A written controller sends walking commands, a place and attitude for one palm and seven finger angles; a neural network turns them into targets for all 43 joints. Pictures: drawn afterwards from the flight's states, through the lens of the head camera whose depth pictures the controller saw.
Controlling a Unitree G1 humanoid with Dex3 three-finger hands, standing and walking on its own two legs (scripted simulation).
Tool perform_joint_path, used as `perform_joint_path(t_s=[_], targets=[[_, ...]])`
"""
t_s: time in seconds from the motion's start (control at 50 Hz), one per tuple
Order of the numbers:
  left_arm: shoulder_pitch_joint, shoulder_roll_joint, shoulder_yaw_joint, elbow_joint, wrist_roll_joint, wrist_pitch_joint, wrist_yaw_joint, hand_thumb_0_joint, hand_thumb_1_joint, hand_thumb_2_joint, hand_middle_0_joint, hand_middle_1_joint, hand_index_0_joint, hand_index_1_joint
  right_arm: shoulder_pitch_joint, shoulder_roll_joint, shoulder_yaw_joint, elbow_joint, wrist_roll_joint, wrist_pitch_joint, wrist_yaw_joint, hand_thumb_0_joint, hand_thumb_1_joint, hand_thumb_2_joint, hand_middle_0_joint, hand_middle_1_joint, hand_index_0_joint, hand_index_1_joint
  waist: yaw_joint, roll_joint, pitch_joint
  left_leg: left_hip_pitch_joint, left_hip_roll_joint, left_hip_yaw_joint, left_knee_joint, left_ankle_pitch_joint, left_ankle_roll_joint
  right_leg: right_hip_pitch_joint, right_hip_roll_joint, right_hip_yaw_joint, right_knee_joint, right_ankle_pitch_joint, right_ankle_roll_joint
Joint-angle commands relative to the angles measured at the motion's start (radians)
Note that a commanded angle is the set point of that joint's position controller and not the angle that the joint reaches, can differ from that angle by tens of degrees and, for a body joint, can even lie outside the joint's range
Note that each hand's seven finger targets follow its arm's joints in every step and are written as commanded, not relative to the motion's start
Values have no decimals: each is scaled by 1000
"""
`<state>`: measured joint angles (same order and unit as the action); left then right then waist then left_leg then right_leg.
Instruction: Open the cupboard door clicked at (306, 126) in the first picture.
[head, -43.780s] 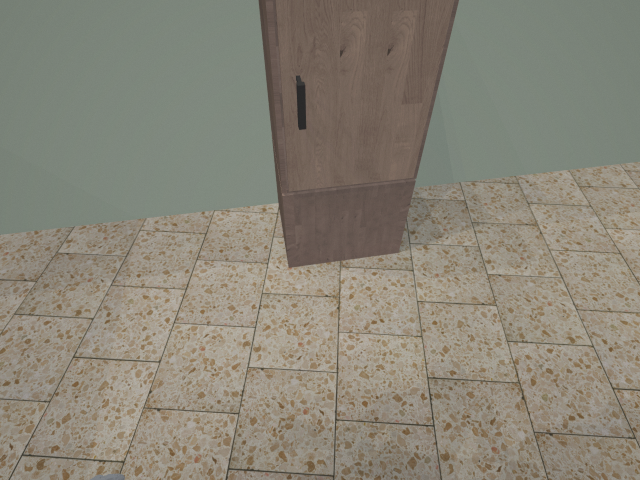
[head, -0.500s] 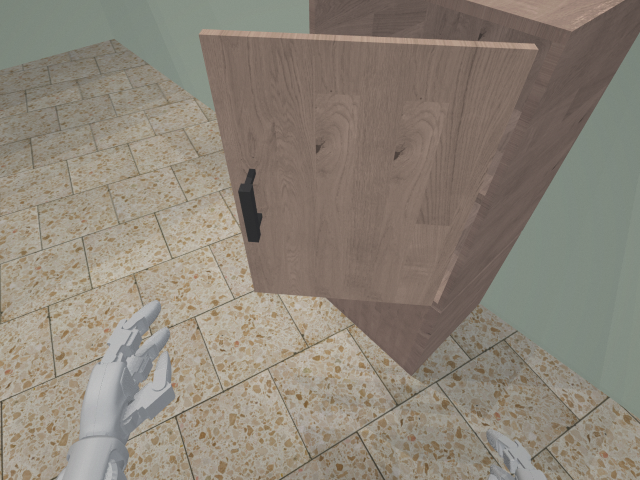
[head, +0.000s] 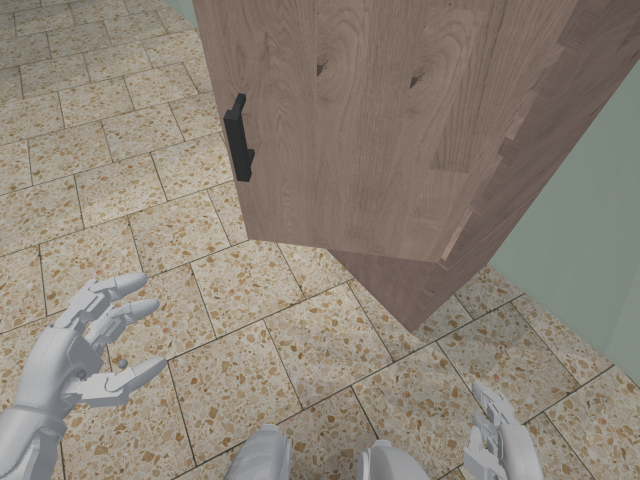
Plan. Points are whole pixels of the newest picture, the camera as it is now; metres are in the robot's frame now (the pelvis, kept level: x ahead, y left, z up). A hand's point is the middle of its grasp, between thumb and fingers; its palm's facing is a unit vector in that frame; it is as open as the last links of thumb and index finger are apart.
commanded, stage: raise the hand with hooked fingers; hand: left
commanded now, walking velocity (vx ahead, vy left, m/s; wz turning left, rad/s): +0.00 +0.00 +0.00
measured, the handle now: (242, 139) +0.57 +0.16 +0.06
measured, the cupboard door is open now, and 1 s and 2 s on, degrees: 42 42 42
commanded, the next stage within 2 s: move the hooked fingers beside the handle in 1.36 s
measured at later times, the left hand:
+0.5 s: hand (72, 330) +0.26 +0.29 +0.06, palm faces -0.05 -1.00 -0.04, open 13.3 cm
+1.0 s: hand (45, 286) +0.30 +0.33 +0.08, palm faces -0.06 -1.00 -0.04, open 14.0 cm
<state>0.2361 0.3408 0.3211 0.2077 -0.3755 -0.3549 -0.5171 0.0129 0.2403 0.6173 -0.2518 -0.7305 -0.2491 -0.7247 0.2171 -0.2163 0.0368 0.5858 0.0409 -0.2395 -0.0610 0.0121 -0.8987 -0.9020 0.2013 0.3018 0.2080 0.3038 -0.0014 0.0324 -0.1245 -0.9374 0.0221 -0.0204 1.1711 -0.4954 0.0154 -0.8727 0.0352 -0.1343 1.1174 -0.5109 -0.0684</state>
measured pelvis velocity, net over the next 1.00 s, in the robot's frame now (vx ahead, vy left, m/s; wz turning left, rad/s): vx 0.01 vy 0.05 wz -0.01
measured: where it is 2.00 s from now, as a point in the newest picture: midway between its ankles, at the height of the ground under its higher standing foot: outside the picture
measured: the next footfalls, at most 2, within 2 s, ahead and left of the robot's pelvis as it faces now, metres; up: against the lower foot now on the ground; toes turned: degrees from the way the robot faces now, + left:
none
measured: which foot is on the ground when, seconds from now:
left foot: down 0.00-1.00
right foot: down 0.00-1.00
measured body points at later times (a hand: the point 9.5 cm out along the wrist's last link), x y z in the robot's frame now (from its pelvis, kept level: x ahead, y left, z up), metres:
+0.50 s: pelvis +0.01 +0.04 +0.01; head +0.08 +0.07 +0.46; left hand +0.26 +0.35 +0.06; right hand +0.19 -0.20 -0.04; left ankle +0.04 +0.11 -0.65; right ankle +0.02 -0.08 -0.65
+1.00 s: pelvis +0.01 +0.05 +0.03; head +0.08 +0.07 +0.47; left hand +0.30 +0.38 +0.08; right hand +0.16 -0.20 -0.05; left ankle +0.04 +0.11 -0.65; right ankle +0.02 -0.08 -0.65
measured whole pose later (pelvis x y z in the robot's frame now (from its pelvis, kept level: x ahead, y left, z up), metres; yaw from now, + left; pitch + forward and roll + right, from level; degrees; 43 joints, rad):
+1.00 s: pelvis +0.01 +0.05 +0.03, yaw +0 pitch +14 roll -4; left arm -0.02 0.46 0.43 0.43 -0.37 -0.29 -0.58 -0.01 -0.49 0.30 -0.30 -1.20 -0.30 -1.20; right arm 0.30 -0.29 0.04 0.54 0.04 -0.20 -0.06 0.01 -0.90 -0.90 0.20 0.30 0.21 0.30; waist -0.02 0.02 -0.11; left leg -0.82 -0.02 0.02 1.02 -0.45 0.09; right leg -0.75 0.00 -0.09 0.95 -0.44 0.00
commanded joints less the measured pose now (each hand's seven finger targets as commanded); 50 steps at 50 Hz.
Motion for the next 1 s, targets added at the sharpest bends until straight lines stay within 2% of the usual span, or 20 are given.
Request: perform_joint_path(t_s=[0.0, 0.06, 0.1, 0.18, 0.22, 0.28, 0.32, 0.4, 0.44, 0.5, 0.54, 0.6, 0.62, 0.64, 0.7, 0.72, 0.8, 0.84, 0.9, 0.98], targets=[[-18, 175, 135, -162, -46, -62, 27, 0, 13, 520, -263, -870, -263, -870, -36, -161, -85, -167, -1, -64, -5, 0, -900, -900, 200, 300, 200, 300, 19, -35, -247, 100, -16, -24, -145, 253, 18, 255, -38, 208, -233, 197, 73], [-22, 162, 121, -139, -34, -90, 36, 0, -57, 490, -268, -915, -268, -915, -16, -171, -90, -164, 0, -67, 0, 0, -900, -900, 200, 300, 200, 300, 4, -63, -230, 106, -18, -21, -164, 222, 21, 214, -34, 185, -236, 136, 68], [-60, 171, 112, -139, -35, -101, 26, 0, -103, 470, -272, -945, -272, -945, -10, -183, -89, -169, 0, -71, 0, 0, -900, -900, 200, 300, 200, 300, 5, -23, -206, 124, -18, -22, -174, 214, 22, 181, -23, 168, -227, 106, 52], [-67, 196, 117, -188, -25, -112, 32, 0, -197, 430, -278, -1005, -278, -1005, 12, -195, -91, -176, 3, -77, -1, 0, -900, -900, 200, 300, 200, 300, 6, 22, -253, 212, -18, -32, -221, 219, 22, 164, -15, 118, -213, 124, 44], [-90, 205, 122, -205, -27, -109, 36, 0, -243, 410, -282, -1035, -282, -1035, 19, -200, -90, -176, 1, -74, -1, 0, -900, -900, 200, 300, 200, 300, 5, 37, -266, 245, -15, -40, -232, 244, 18, 155, -8, 99, -199, 156, 39], [-99, 204, 121, -188, -21, -99, 49, 0, -313, 380, -287, -1080, -287, -1080, 21, -207, -88, -178, 3, -68, -3, 0, -900, -900, 200, 300, 200, 300, -2, 50, -224, 268, -12, -55, -262, 212, 10, 119, -6, 76, -204, 127, 38], [-134, 219, 125, -200, -20, -94, 46, 0, -360, 360, -290, -1110, -290, -1110, 29, -211, -86, -181, 1, -62, -2, 0, -900, -900, 200, 300, 200, 300, -2, 81, -242, 306, -8, -65, -267, 254, 1, 116, -2, 69, -195, 157, 32], [-186, 230, 118, -170, -12, -65, 36, 0, -453, 320, -297, -1170, -297, -1170, 34, -221, -80, -192, 0, -50, -3, 0, -900, -900, 200, 300, 200, 300, -11, 85, -210, 317, -5, -84, -290, 230, -9, 102, 2, 58, -201, 145, 28], [-200, 233, 118, -166, -8, -53, 30, 0, -500, 300, -300, -1200, -300, -1200, 37, -223, -79, -194, 3, -45, -3, 0, -900, -900, 200, 300, 200, 300, -9, 95, -233, 355, 0, -95, -304, 247, -20, 100, 1, 52, -204, 150, 30], [-237, 253, 124, -141, -4, -32, 22, 0, -500, 300, -300, -1200, -300, -1200, 40, -228, -74, -199, 1, -39, -3, 0, -900, -900, 200, 300, 200, 300, -7, 116, -220, 383, 4, -113, -317, 284, -35, 90, 6, 45, -203, 159, 24], [-259, 255, 128, -115, -4, -21, 15, 0, -500, 300, -300, -1200, -300, -1200, 43, -227, -73, -200, 2, -31, -4, 0, -900, -900, 200, 300, 200, 300, -12, 81, -222, 383, 6, -117, -328, 246, -34, 90, 5, 44, -214, 144, 29], [-321, 286, 142, -127, -2, -20, 8, 0, -500, 300, -300, -1200, -300, -1200, 41, -231, -72, -198, 1, -31, -7, 0, -900, -900, 200, 300, 200, 300, -5, 133, -240, 433, 10, -137, -338, 296, -51, 81, 6, 43, -207, 155, 22], [-328, 293, 147, -137, -1, -21, 4, 0, -500, 300, -300, -1200, -300, -1200, 48, -231, -71, -197, 0, -29, -6, 0, -900, -900, 200, 300, 200, 300, -6, 137, -266, 469, 14, -141, -339, 333, -55, 80, 3, 42, -213, 162, 26], [-317, 290, 147, -110, -2, -14, 0, 0, -500, 300, -300, -1200, -300, -1200, 50, -231, -72, -197, 0, -27, -7, 0, -900, -900, 200, 300, 200, 300, -9, 119, -253, 465, 16, -142, -343, 331, -56, 79, 3, 42, -218, 163, 28], [-346, 313, 170, -46, -7, -3, -14, 0, -500, 300, -300, -1200, -300, -1200, 53, -235, -70, -189, 0, -21, -10, 0, -900, -900, 200, 300, 200, 300, -8, 78, -226, 425, 12, -136, -344, 311, -49, 95, 6, 42, -226, 164, 24], [-364, 312, 167, -49, -9, -3, -22, 0, -500, 300, -300, -1200, -300, -1200, 52, -234, -68, -188, 1, -19, -9, 0, -900, -900, 200, 300, 200, 300, -9, 111, -237, 441, 10, -128, -343, 331, -50, 96, 3, 44, -231, 169, 25], [-419, 352, 188, -21, -11, -1, -39, 0, -500, 300, -300, -1200, -300, -1200, 61, -241, -69, -183, 0, -19, -10, 0, -900, -900, 200, 300, 200, 300, -5, 119, -257, 462, 11, -137, -345, 371, -55, 104, 4, 46, -232, 180, 21], [-432, 360, 195, 2, -14, 0, -50, 0, -500, 300, -300, -1200, -300, -1200, 72, -243, -71, -179, 1, -14, -10, 0, -900, -900, 200, 300, 200, 300, -10, 99, -267, 477, 14, -135, -349, 373, -54, 103, 2, 46, -244, 181, 27], [-398, 332, 177, 44, -21, 5, -67, 0, -500, 300, -300, -1200, -300, -1200, 71, -241, -72, -185, 3, -15, -7, 0, -900, -900, 200, 300, 200, 300, -6, 80, -246, 448, 9, -124, -346, 370, -45, 119, 5, 47, -248, 187, 21], [-392, 346, 189, 27, -21, 0, -62, 0, -500, 300, -300, -1200, -300, -1200, 71, -241, -76, -192, 2, -13, 1, 0, -900, -900, 200, 300, 200, 300, -5, 93, -249, 432, 6, -109, -345, 336, -37, 123, 0, 52, -251, 182, 25]])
